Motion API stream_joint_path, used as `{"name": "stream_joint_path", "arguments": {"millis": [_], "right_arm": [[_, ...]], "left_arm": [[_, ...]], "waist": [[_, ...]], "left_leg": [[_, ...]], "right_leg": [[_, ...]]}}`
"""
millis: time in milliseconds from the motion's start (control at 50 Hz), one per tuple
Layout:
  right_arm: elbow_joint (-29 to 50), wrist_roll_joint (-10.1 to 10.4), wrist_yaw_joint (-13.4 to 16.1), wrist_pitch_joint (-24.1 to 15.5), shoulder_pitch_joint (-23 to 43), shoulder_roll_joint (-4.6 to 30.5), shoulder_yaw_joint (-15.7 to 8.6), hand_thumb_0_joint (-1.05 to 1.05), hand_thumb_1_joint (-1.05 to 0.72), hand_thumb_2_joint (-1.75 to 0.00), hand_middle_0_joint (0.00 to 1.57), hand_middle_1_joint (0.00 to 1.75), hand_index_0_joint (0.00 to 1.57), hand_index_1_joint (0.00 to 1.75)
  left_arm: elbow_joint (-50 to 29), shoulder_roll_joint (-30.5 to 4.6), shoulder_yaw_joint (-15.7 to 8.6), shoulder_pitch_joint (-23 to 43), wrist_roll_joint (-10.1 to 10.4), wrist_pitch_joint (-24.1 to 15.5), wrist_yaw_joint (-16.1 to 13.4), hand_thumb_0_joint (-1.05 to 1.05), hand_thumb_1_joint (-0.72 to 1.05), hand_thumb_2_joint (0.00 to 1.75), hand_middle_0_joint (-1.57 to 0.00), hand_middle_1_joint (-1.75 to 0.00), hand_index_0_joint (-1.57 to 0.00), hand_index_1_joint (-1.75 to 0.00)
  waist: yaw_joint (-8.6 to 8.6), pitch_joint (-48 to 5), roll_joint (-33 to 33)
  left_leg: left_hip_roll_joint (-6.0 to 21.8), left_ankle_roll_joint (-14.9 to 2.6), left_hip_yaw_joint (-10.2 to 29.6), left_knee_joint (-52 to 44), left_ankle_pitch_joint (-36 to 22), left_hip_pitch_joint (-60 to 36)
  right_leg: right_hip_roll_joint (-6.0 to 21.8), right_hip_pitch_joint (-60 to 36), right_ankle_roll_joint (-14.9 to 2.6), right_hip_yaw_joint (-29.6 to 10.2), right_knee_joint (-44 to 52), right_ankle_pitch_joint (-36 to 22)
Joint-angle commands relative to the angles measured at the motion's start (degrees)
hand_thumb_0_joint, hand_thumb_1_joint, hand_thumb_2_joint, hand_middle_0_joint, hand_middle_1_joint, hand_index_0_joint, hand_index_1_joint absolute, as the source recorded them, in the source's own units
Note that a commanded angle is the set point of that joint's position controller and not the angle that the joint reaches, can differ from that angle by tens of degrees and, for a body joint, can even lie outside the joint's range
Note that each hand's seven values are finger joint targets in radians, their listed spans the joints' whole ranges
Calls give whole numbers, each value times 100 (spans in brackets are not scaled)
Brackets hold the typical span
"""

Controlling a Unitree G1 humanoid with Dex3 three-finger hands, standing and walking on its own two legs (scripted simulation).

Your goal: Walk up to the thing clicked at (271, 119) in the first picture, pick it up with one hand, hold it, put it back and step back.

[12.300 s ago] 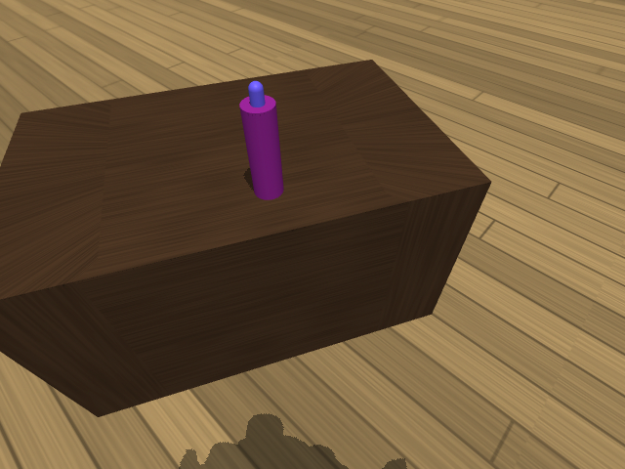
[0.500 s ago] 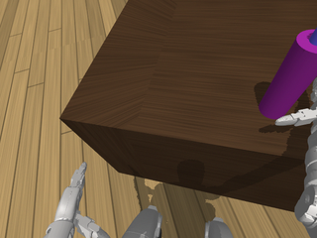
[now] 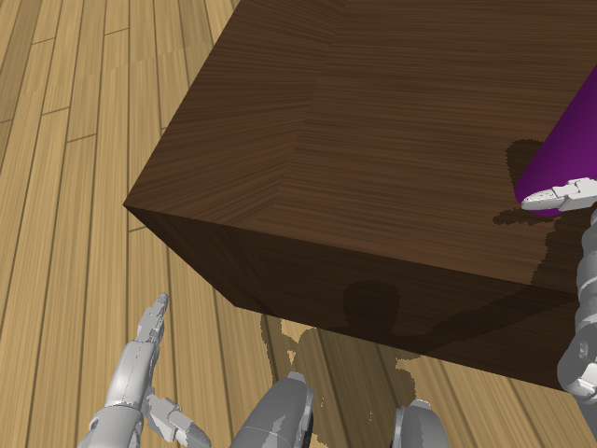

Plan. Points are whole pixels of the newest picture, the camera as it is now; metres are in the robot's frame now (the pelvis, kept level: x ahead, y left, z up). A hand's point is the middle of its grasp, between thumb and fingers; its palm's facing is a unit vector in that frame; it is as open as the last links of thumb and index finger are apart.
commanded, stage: close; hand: right
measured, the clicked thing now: (596, 128) +0.51 -0.23 +0.11
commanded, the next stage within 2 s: settle in 0.52 s
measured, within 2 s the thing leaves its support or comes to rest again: leaves its support in 1.22 s
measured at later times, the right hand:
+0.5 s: hand (574, 164) +0.50 -0.23 +0.05, palm faces +0.23 +0.97 +0.00, open 10.2 cm
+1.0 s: hand (570, 171) +0.49 -0.22 +0.05, palm faces +0.22 +0.97 -0.03, open 10.1 cm
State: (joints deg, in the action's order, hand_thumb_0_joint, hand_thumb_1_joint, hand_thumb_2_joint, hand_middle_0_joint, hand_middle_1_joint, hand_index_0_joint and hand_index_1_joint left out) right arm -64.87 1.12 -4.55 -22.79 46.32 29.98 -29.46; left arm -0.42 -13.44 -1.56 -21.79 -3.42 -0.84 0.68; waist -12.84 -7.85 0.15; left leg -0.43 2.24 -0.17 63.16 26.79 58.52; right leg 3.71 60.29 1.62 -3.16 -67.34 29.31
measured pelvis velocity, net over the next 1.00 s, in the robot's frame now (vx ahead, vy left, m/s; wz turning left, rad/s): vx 0.01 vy -0.01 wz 0.00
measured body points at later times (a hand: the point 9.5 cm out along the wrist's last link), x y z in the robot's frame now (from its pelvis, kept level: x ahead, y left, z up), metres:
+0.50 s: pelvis +0.01 +0.00 +0.00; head +0.12 -0.04 +0.44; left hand +0.16 +0.25 +0.00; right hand +0.48 -0.28 +0.05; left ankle +0.03 +0.15 -0.64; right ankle +0.02 -0.13 -0.64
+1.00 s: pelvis +0.01 -0.01 +0.01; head +0.11 -0.04 +0.45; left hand +0.16 +0.26 +0.01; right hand +0.47 -0.27 +0.06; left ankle +0.03 +0.15 -0.64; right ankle +0.02 -0.13 -0.64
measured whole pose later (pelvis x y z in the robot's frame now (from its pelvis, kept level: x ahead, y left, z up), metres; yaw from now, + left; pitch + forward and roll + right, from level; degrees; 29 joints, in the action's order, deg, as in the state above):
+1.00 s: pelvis +0.01 -0.01 +0.01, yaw +0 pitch +20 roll +3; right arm -58.1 0.8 -2.2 -18.5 39.5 25.1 -26.8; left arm 4.0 -13.8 -2.1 -21.3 -2.9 -0.2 0.8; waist -11.4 -7.7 -0.2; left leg -0.2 2.7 0.5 58.9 25.8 52.7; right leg 3.6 54.4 1.2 -2.3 -63.4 28.7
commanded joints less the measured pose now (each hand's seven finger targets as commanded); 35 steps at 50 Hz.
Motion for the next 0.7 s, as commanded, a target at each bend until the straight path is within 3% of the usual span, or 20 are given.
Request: {"name": "stream_joint_path", "arguments": {"millis": [0,40,60,100,120,200,220,260,280,300,340,360,380,420,480,560,600,640,660,680], "right_arm": [[1154,70,-116,-372,1973,1127,-24,0,59,-7,68,36,68,36],[1474,90,-88,-366,1959,1308,-141,0,58,-9,76,41,76,41],[1547,96,-64,-343,1925,1234,-98,0,55,-12,78,44,78,44],[1694,90,-10,-336,1788,1205,-114,0,49,-16,82,48,82,48],[1834,84,23,-351,1905,1256,-142,0,47,-18,83,50,83,50],[2101,89,102,-409,2248,1063,14,0,35,-32,88,61,88,61],[1943,78,114,-420,2198,1124,-12,0,29,-36,92,65,92,65],[1342,61,51,-389,1873,739,221,0,23,-43,95,70,95,70],[1489,52,46,-424,1907,1087,30,0,19,-47,98,74,97,74],[1709,42,17,-442,2075,1181,0,0,15,-52,101,78,100,79],[1606,50,0,-405,2132,1059,82,0,6,-59,107,85,107,85],[1708,69,-10,-394,2063,970,129,0,3,-66,111,92,111,92],[1347,63,-17,-341,1758,951,98,0,-2,-72,115,97,115,97],[1453,77,-37,-341,1700,817,163,0,-11,-83,122,107,122,107],[1838,88,-13,-389,2071,891,166,0,-20,-103,129,123,130,124],[1664,110,11,-375,1681,992,-31,0,-31,-121,134,138,137,138],[1861,99,21,-416,1966,1166,-96,0,-34,-127,137,143,139,143],[1440,84,-3,-402,1865,888,89,0,-35,-131,132,143,136,143],[1570,103,1,-433,1955,996,15,0,-29,-132,133,144,136,144],[1838,83,41,-448,2122,1157,-46,0,-23,-131,132,145,136,145]], "left_arm": [[-1028,-944,-591,-515,-8,-294,-30,0,-54,4,-4,-4,-5,-4],[-1016,-1063,-801,-556,4,-290,-16,0,-54,4,-4,-4,-5,-4],[-1060,-1188,-969,-604,21,-285,-19,0,-54,4,-4,-4,-5,-4],[-930,-1072,-859,-515,17,-254,10,0,-54,4,-4,-4,-5,-3],[-892,-1094,-941,-451,16,-240,7,0,-54,4,-4,-4,-5,-3],[-899,-850,-656,32,13,-253,2,0,-55,5,-4,-4,-4,-4],[-897,-862,-651,113,23,-261,-22,0,-55,4,-4,-4,-4,-4],[-823,-814,-506,-7,-8,-261,-32,0,-55,4,-4,-4,-4,-4],[-754,-843,-524,-148,-6,-245,-37,0,-55,4,-4,-4,-4,-4],[-951,-841,-516,-29,-1,-253,-55,0,-54,4,-4,-4,-4,-4],[-867,-791,-474,-257,-8,-230,-37,0,-54,4,-4,-4,-4,-3],[-910,-941,-639,-402,-13,-227,-42,0,-53,3,-4,-4,-5,-3],[-858,-877,-537,-497,-14,-212,-25,0,-54,3,-4,-4,-5,-3],[-861,-856,-549,-483,-13,-206,6,0,-53,3,-4,-4,-5,-3],[-961,-1119,-922,-286,3,-253,-22,0,-53,2,-4,-4,-5,-2],[-886,-953,-724,-202,11,-254,22,0,-53,2,-4,-4,-5,-3],[-1276,-902,-632,-4,49,-268,13,0,-53,2,-4,-3,-5,-2],[-886,-721,-448,-127,25,-233,12,0,-55,5,-5,-5,-5,-4],[-628,-803,-576,-303,21,-221,-8,0,-54,4,-5,-5,-5,-4],[-706,-787,-508,-212,14,-230,-7,0,-55,5,-5,-5,-5,-4]], "waist": [[-23,-2835,810],[88,-2980,1038],[16,-2952,974],[166,-2799,1162],[181,-2850,1204],[223,-2886,1215],[174,-2791,1096],[5,-2748,905],[83,-2864,1068],[25,-3120,1077],[13,-3114,1132],[-64,-3203,1044],[-16,-2975,984],[1,-2846,1043],[-61,-2864,1200],[156,-2847,1144],[112,-3159,966],[90,-2632,962],[88,-2571,1106],[202,-2823,1230]], "left_leg": [[-196,-244,-182,-598,-2125,-1408],[-192,-262,-187,-574,-2186,-1431],[-207,-265,-216,-583,-2130,-1361],[-213,-300,-245,-545,-2034,-1166],[-207,-300,-223,-558,-2045,-1227],[-218,-330,-234,-597,-1795,-1219],[-211,-318,-221,-640,-1757,-1265],[-227,-291,-241,-652,-1905,-1299],[-206,-287,-216,-635,-1994,-1402],[-204,-275,-211,-623,-2104,-1427],[-194,-267,-191,-642,-2127,-1448],[-200,-254,-206,-652,-2232,-1512],[-205,-253,-218,-688,-2247,-1518],[-205,-262,-236,-651,-2242,-1406],[-191,-287,-229,-590,-2046,-1116],[-201,-297,-273,-610,-2013,-1269],[-199,-270,-262,-640,-2165,-1613],[-191,-277,-225,-660,-2019,-1445],[-180,-289,-218,-653,-1918,-1259],[-183,-293,-204,-652,-1917,-1322]], "right_leg": [[-195,-1879,-203,139,638,-2211],[-207,-2034,-174,152,664,-2382],[-191,-2133,-175,137,680,-2377],[-156,-2244,-136,124,718,-2615],[-168,-2208,-135,126,727,-2570],[-135,-2266,-119,87,854,-2320],[-140,-2142,-138,102,840,-2131],[-154,-2096,-141,86,820,-2209],[-179,-2070,-141,110,801,-2262],[-154,-2264,-146,90,758,-2426],[-186,-2302,-160,136,749,-2398],[-184,-2369,-172,130,723,-2485],[-208,-2278,-159,151,739,-2499],[-202,-2222,-148,136,760,-2577],[-140,-2386,-136,92,747,-2564],[-149,-2330,-113,80,831,-2617],[-173,-2322,-144,84,824,-2522],[-191,-2018,-146,132,849,-2246],[-170,-2053,-140,109,870,-2181],[-179,-2219,-131,107,909,-2231]]}}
